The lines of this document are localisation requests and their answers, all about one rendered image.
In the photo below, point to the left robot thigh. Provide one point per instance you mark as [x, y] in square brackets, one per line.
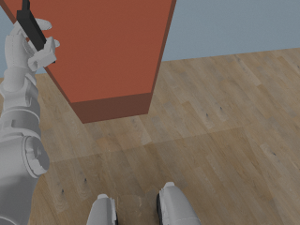
[103, 212]

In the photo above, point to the right robot thigh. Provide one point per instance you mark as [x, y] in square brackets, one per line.
[180, 211]

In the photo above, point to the left robot upper arm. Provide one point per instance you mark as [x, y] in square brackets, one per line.
[22, 161]

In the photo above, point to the handle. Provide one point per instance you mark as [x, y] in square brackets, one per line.
[30, 26]

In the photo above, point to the robot thigh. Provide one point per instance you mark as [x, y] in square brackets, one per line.
[103, 212]
[180, 211]

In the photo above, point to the robot left hand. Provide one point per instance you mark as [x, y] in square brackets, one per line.
[22, 54]

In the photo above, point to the left robot forearm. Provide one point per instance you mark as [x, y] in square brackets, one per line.
[21, 111]

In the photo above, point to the cupboard door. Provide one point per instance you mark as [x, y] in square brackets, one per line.
[108, 48]

